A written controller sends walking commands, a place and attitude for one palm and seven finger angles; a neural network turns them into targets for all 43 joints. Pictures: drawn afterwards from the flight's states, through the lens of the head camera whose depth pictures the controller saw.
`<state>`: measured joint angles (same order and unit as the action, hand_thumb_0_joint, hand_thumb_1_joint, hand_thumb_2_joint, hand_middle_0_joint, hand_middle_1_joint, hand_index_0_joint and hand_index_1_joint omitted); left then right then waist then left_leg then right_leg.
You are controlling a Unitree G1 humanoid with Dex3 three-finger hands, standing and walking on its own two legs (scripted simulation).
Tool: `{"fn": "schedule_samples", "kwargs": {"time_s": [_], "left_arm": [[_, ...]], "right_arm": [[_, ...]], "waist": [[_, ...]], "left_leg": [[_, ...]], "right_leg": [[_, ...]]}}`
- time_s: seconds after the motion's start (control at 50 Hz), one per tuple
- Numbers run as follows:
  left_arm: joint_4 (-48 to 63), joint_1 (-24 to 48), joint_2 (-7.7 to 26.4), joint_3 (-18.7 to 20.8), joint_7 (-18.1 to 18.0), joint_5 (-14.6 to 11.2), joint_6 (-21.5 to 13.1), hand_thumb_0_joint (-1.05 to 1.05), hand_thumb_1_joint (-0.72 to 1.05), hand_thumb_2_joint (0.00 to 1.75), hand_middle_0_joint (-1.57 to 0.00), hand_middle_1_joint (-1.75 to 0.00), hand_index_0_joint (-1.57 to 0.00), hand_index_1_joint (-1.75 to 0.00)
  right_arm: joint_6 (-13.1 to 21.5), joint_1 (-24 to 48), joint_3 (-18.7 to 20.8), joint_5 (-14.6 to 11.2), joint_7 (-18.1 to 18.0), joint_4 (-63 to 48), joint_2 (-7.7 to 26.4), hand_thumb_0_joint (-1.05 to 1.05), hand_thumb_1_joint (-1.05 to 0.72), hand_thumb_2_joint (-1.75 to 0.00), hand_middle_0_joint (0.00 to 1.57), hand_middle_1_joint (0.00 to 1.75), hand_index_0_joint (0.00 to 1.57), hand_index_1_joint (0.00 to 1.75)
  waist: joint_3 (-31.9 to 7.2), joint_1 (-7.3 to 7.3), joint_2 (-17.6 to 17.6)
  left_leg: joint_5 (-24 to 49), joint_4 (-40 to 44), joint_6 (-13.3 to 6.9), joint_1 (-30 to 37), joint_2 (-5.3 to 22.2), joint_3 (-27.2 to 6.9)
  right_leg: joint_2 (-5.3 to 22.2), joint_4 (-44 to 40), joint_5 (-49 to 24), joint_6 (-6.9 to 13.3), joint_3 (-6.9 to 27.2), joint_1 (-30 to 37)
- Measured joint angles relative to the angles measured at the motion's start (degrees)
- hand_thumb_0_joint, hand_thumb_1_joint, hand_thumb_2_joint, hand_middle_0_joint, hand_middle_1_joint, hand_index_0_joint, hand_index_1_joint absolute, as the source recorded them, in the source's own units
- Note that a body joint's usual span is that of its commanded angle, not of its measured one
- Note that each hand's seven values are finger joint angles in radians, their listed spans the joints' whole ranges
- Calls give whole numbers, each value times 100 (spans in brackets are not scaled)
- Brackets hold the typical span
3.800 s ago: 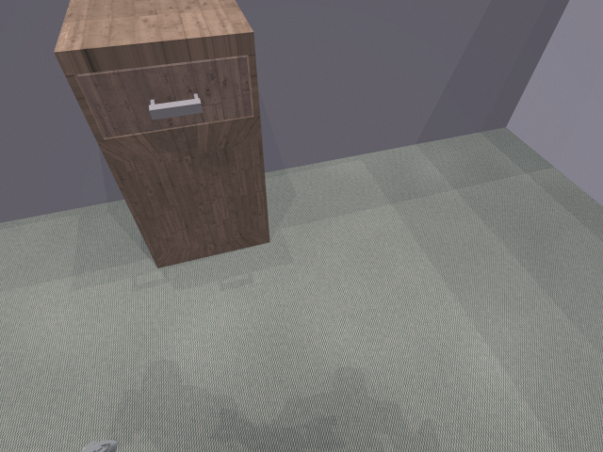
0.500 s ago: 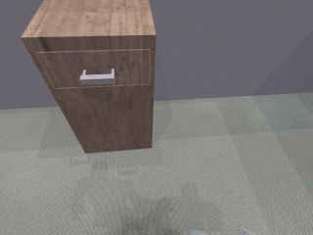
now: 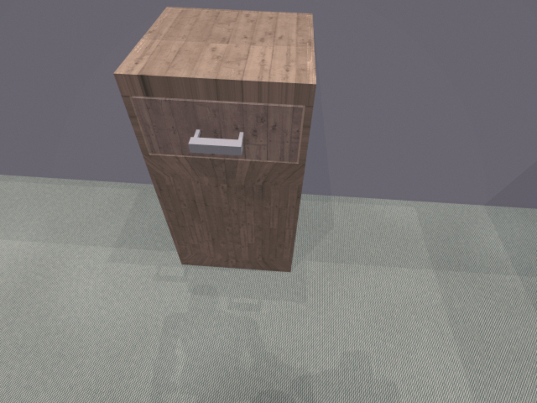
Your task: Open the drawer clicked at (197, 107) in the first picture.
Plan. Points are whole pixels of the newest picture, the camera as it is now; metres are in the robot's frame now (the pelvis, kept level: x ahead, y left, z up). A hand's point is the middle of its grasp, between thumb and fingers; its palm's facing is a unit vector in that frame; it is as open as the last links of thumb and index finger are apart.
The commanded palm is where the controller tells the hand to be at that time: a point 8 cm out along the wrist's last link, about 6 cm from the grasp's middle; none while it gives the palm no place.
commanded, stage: take the last steps up to it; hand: left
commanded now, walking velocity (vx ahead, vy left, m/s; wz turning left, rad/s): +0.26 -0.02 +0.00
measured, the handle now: (217, 140) +0.72 +0.20 -0.06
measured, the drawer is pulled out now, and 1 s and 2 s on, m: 0.00 0.00 0.00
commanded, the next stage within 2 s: come to a stop and stand still in 0.46 s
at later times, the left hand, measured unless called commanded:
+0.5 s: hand (186, 370) +0.21 +0.17 -0.19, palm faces -0.04 -0.98 -0.21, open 7.3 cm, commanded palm none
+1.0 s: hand (188, 349) +0.24 +0.18 -0.18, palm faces +0.00 -0.97 -0.24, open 7.4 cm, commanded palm none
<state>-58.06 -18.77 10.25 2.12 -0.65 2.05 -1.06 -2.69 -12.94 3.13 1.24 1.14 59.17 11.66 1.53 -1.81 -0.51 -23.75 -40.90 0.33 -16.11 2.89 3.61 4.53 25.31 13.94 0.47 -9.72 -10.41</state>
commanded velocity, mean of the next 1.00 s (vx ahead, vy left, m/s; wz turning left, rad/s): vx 0.01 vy -0.02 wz -0.01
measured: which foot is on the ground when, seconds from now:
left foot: up 0.00-0.04, down 0.06-0.48, up 0.50-0.74, down 0.76-1.00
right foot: down 0.00-0.06, up 0.08-0.46, down 0.48-0.80, up 0.82-1.00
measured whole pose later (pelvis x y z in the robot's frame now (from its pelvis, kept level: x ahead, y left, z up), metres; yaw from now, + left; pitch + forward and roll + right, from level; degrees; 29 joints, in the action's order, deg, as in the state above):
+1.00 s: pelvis +0.19 -0.01 -0.01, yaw -4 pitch +0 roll +0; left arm -57.7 -11.4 10.9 3.1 -1.6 0.7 2.7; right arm -1.5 -4.8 1.9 1.3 -1.9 56.5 8.8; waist 5.8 -1.1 -0.5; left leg -11.8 -28.5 -0.5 -16.3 2.9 6.5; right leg 1.5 51.5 29.9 -1.2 -2.0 -19.7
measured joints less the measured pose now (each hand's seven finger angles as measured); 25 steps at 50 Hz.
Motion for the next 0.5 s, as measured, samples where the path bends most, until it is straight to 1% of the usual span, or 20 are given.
{"fn": "schedule_samples", "kwargs": {"time_s": [0.04,0.06,0.08,0.12,0.16,0.18,0.22,0.26,0.3,0.36,0.4,0.46,0.48,0.5], "left_arm": [[-166,-164,46,22,13,-31,37,0,91,90,-20,-30,-20,-29],[-240,-252,54,28,22,-53,71,0,91,90,-20,-30,-20,-29],[-333,-302,87,41,30,-68,126,0,91,90,-20,-30,-20,-29],[-495,-379,124,58,55,-41,258,0,91,90,-20,-30,-20,-29],[-596,-358,132,75,107,-19,318,1,91,90,-20,-30,-19,-29],[-610,-316,133,81,134,-15,309,1,91,90,-20,-30,-19,-29],[-580,-195,123,86,164,-22,265,1,91,90,-20,-30,-19,-29],[-513,-44,99,87,169,-33,231,1,91,90,-19,-30,-19,-29],[-439,126,61,87,163,-44,219,1,91,90,-19,-30,-19,-29],[-347,408,-1,88,159,-61,211,1,91,90,-19,-30,-19,-29],[-289,587,-9,112,136,-64,196,1,92,90,-19,-30,-19,-29],[-178,775,5,124,152,-61,79,1,92,90,-19,-30,-19,-29],[-144,829,11,129,148,-49,-10,1,92,90,-19,-30,-19,-29],[-124,901,-16,135,129,-46,-98,1,92,90,-19,-30,-19,-29]], "right_arm": [[115,-43,-45,-10,-27,12,-29,0,-90,-89,20,29,20,30],[195,-77,-64,-9,-50,6,-27,0,-90,-89,20,29,20,30],[256,-80,-75,3,-83,32,-80,0,-90,-89,20,29,20,30],[331,-163,-112,19,-120,49,-191,0,-90,-89,20,29,20,30],[396,-326,-150,15,-171,77,-279,0,-90,-89,20,29,20,30],[423,-415,-170,8,-195,112,-319,0,-90,-89,20,29,20,30],[464,-588,-205,-11,-232,219,-392,0,-90,-89,20,29,20,30],[485,-749,-226,-26,-255,343,-460,0,-90,-89,20,29,20,30],[491,-886,-228,-27,-266,461,-517,0,-90,-89,20,29,20,30],[485,-1038,-211,-5,-272,604,-574,0,-90,-89,21,30,20,30],[468,-1106,-189,17,-272,676,-587,0,-90,-89,21,30,20,30],[434,-1213,-156,23,-268,763,-571,0,-90,-89,21,30,20,30],[426,-1243,-148,-1,-258,791,-563,0,-90,-89,21,30,20,30],[397,-1197,-143,-31,-246,819,-534,0,-90,-89,21,30,20,30]], "waist": [[-57,-25,-29],[-98,-13,6],[-90,-4,-68],[-105,29,-175],[-114,103,-189],[-101,132,-188],[-58,156,-182],[-14,162,-170],[33,182,-147],[115,265,-104],[173,340,-58],[222,426,34],[238,420,62],[298,419,139]], "left_leg": [[257,823,-50,371,7,125],[423,1181,-105,515,31,106],[593,1153,-125,523,-1,141],[517,1101,-142,629,-40,248],[504,1340,-155,838,-66,281],[555,1510,-149,956,-87,281],[667,1830,-149,1177,-134,283],[717,2066,-157,1362,-174,293],[698,2198,-141,1510,-195,307],[563,2230,-81,1674,-194,333],[393,2128,-15,1745,-153,356],[-59,1646,131,1738,-17,367],[-282,1208,133,1600,51,355],[-479,470,62,1327,137,270]], "right_leg": [[-1,144,102,-75,-14,-30],[-27,335,236,-107,-27,-107],[9,649,544,-110,46,-217],[-7,1578,1086,-69,269,-574],[-27,2486,1027,-57,392,-991],[-12,2778,879,-71,427,-1172],[46,3065,568,-121,483,-1469],[109,3066,343,-180,517,-1680],[163,2836,206,-218,519,-1788],[194,2238,128,-218,472,-1772],[154,1786,136,-181,409,-1654],[0,992,-65,-72,270,-1235],[-41,861,-319,20,238,-1136],[-94,1040,-272,102,180,-1154]]}}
